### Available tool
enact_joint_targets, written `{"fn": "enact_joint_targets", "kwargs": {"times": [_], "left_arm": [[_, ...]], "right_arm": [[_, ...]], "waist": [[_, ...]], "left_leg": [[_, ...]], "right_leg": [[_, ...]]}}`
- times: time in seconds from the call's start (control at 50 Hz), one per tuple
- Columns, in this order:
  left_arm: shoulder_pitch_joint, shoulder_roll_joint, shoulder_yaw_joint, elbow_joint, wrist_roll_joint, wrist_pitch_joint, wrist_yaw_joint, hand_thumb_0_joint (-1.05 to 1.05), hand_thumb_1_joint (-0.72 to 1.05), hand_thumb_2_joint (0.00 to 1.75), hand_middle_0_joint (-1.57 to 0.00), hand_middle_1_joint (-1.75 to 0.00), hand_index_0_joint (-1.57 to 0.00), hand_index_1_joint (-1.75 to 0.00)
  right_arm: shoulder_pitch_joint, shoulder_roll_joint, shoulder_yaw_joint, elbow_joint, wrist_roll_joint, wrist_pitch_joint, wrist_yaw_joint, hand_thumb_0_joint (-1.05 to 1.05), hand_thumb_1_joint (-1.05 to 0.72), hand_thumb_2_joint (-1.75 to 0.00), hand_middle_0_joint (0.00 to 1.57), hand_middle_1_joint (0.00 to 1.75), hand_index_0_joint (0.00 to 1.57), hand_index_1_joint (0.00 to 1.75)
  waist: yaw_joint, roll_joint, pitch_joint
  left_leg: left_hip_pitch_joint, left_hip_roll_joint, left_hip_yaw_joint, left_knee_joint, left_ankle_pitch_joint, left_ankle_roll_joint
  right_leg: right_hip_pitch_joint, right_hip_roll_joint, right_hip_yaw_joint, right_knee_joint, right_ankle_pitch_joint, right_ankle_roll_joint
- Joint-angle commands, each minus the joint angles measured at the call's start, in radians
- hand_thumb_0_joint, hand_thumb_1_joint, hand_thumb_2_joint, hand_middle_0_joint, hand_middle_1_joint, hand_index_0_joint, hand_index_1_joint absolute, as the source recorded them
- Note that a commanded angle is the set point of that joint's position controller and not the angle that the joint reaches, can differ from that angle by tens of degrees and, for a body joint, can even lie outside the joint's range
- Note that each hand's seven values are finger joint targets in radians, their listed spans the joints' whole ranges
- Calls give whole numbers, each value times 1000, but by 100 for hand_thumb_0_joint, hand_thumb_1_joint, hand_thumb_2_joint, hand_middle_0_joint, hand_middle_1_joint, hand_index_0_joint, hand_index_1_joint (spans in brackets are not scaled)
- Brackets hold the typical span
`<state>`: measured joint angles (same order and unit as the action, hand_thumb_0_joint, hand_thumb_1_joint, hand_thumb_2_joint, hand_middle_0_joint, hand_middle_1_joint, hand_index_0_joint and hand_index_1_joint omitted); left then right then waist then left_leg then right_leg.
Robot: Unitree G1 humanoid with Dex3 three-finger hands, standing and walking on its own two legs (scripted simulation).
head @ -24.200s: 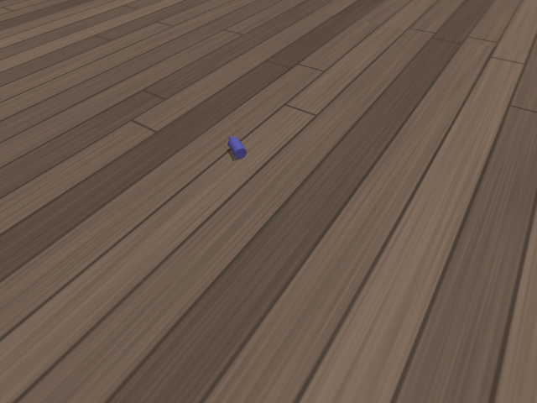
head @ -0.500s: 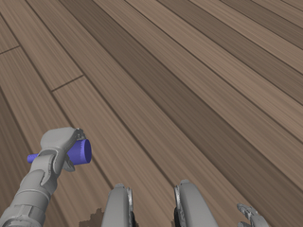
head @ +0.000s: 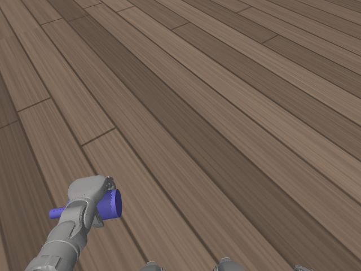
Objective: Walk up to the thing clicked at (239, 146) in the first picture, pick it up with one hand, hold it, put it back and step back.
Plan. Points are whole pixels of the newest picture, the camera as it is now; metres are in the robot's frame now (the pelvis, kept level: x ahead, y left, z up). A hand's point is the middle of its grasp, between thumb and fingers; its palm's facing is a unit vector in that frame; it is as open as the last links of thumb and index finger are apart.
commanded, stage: lift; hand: left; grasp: from above
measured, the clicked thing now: (85, 208) +0.32 +0.26 -0.11
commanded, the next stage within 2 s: hold in 0.12 s
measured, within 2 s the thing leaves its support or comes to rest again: neither
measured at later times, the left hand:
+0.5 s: hand (91, 191) +0.33 +0.22 -0.03, palm faces -0.47 -0.07 -0.88, open 9.9 cm
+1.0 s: hand (89, 192) +0.32 +0.22 -0.01, palm faces -0.48 -0.06 -0.88, open 9.9 cm
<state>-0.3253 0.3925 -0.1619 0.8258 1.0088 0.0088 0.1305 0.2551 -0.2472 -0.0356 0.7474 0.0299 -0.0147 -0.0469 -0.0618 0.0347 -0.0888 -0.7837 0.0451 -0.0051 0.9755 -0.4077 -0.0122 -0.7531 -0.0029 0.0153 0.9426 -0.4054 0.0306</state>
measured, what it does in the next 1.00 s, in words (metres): stands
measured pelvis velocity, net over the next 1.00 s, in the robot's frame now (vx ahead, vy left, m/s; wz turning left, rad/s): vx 0.03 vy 0.00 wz -0.01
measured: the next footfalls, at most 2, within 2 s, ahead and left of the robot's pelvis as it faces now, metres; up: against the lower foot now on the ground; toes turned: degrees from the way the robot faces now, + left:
none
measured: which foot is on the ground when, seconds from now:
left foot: down 0.00-1.00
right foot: down 0.00-1.00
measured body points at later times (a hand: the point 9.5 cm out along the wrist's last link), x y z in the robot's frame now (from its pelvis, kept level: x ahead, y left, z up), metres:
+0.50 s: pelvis +0.03 +0.00 +0.04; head +0.07 -0.01 +0.49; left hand +0.35 +0.22 +0.02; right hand +0.13 -0.27 -0.08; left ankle +0.04 +0.12 -0.68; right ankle +0.03 -0.14 -0.68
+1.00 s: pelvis +0.03 +0.00 +0.05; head +0.05 -0.02 +0.50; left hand +0.34 +0.22 +0.04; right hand +0.15 -0.27 -0.07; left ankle +0.04 +0.12 -0.68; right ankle +0.03 -0.14 -0.68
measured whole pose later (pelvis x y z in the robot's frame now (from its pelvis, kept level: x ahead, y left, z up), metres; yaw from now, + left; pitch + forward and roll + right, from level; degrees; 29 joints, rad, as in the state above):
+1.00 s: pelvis +0.03 +0.00 +0.05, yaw +0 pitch +4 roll +0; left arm -0.24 0.38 -0.20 0.70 1.01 0.00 0.01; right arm 0.21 -0.26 -0.05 0.70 0.05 0.06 -0.04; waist -0.01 0.04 -0.03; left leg -0.37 0.03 0.03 0.58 -0.28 -0.01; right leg -0.36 -0.02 0.03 0.58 -0.29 0.03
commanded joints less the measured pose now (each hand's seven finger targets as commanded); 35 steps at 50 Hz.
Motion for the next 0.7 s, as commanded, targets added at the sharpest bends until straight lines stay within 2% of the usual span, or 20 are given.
{"fn": "enact_joint_targets", "kwargs": {"times": [0.0,0.04,0.06,0.1,0.16,0.18,0.2,0.26,0.3,0.32,0.34,0.36,0.38,0.4,0.54,0.58,0.6,0.62,0.66,0.68], "left_arm": [[-313,222,77,-170,-3,13,45,0,76,71,-114,-52,-113,-53],[-299,218,76,-174,-11,13,41,0,78,74,-114,-54,-114,-55],[-318,215,74,-178,-10,13,37,0,76,75,-114,-53,-113,-55],[-311,223,80,-185,-9,7,35,0,79,74,-115,-54,-114,-55],[-307,216,73,-198,-2,3,32,0,77,74,-114,-54,-113,-55],[-311,204,66,-200,0,2,30,0,76,74,-113,-53,-112,-54],[-320,216,73,-214,-2,-3,28,0,75,75,-113,-53,-112,-54],[-319,221,73,-218,10,-4,23,0,76,71,-112,-54,-112,-54],[-329,220,74,-220,10,-8,20,0,74,69,-110,-54,-110,-54],[-316,220,75,-225,9,-7,21,0,75,71,-111,-54,-111,-54],[-304,204,67,-214,9,-6,17,0,76,71,-112,-54,-112,-54],[-311,207,64,-231,8,-6,14,0,76,72,-112,-54,-112,-54],[-329,215,69,-232,5,-8,10,0,74,72,-110,-54,-111,-54],[-316,219,72,-231,3,-8,6,0,73,71,-110,-53,-110,-53],[-296,203,56,-264,6,-8,-30,0,74,71,-110,-54,-110,-54],[-299,219,67,-278,5,-10,-36,0,75,71,-111,-52,-111,-52],[-301,219,69,-298,3,-10,-35,0,76,73,-113,-53,-112,-53],[-269,207,66,-257,9,-5,-37,0,76,74,-113,-53,-113,-54],[-297,220,71,-304,7,-6,-40,0,77,72,-114,-51,-113,-51],[-286,212,65,-298,7,-4,-45,0,78,72,-113,-52,-113,-52]], "right_arm": [[27,-147,-47,-95,0,-29,-4,0,-89,-90,20,30,20,30],[19,-146,-50,-100,2,-26,-2,0,-89,-90,20,30,20,30],[23,-150,-50,-100,1,-26,-2,0,-89,-90,20,30,20,30],[13,-150,-52,-104,2,-25,-1,0,-89,-90,20,30,20,30],[8,-146,-54,-103,3,-20,-3,0,-89,-90,20,30,20,30],[16,-149,-55,-103,3,-20,-3,0,-89,-90,20,30,20,30],[8,-149,-57,-103,3,-19,-3,0,-89,-90,20,30,20,30],[5,-150,-59,-104,4,-14,-3,0,-89,-89,20,30,20,30],[3,-152,-62,-102,3,-13,-2,0,-89,-89,20,30,20,30],[-2,-153,-62,-106,4,-10,-1,0,-89,-89,20,30,20,30],[-2,-154,-63,-108,6,-8,0,0,-89,-89,20,30,20,30],[-9,-154,-64,-112,7,-6,0,0,-89,-89,20,30,20,30],[-10,-156,-65,-110,6,-6,1,0,-89,-89,20,30,20,30],[-16,-155,-65,-113,6,-5,1,0,-89,-89,20,30,20,30],[-29,-153,-68,-127,10,6,3,0,-89,-89,20,30,20,30],[-33,-159,-69,-136,11,10,4,0,-89,-89,20,30,20,30],[-45,-151,-66,-140,11,12,3,0,-89,-89,20,30,20,30],[-41,-153,-66,-140,11,14,3,0,-89,-90,20,30,20,30],[-51,-153,-65,-144,12,17,3,0,-89,-89,20,30,20,30],[-54,-152,-64,-151,13,19,2,0,-89,-89,20,30,20,30]], "waist": [[3,13,-316],[10,11,-307],[2,13,-297],[12,34,-294],[16,34,-295],[6,9,-297],[18,12,-299],[13,15,-299],[9,31,-292],[22,21,-284],[13,7,-268],[23,9,-271],[14,12,-265],[23,17,-269],[31,8,-271],[32,0,-261],[43,14,-267],[29,-16,-245],[41,10,-246],[38,-2,-234]], "left_leg": [[303,-51,5,-191,204,14],[330,-53,7,-217,213,15],[333,-52,5,-228,211,13],[364,-52,5,-258,210,9],[412,-49,4,-278,272,5],[415,-49,4,-280,290,7],[423,-52,6,-285,304,8],[454,-55,17,-299,338,9],[477,-53,14,-315,352,4],[487,-54,15,-322,359,5],[489,-53,15,-330,357,5],[495,-55,17,-337,354,5],[495,-57,15,-342,347,5],[510,-56,17,-349,353,4],[544,-56,25,-365,440,9],[544,-59,29,-379,421,10],[548,-63,29,-382,419,11],[542,-63,33,-384,416,15],[555,-61,31,-399,410,12],[551,-62,33,-403,394,14]], "right_leg": [[194,34,-13,-209,206,-31],[219,31,-11,-238,214,-31],[220,32,-12,-246,207,-31],[238,32,-15,-261,202,-34],[264,34,-17,-277,249,-35],[276,35,-17,-281,270,-33],[300,33,-15,-290,283,-31],[316,31,-10,-308,322,-30],[320,34,-15,-313,324,-33],[330,32,-16,-324,329,-32],[325,34,-16,-330,326,-33],[341,32,-15,-340,324,-32],[349,32,-13,-346,318,-31],[356,32,-16,-351,320,-32],[397,34,-10,-365,402,-30],[420,32,-11,-379,391,-30],[424,28,-5,-386,393,-28],[420,30,-6,-391,399,-25],[425,30,-7,-398,385,-29],[425,29,-4,-406,375,-27]]}}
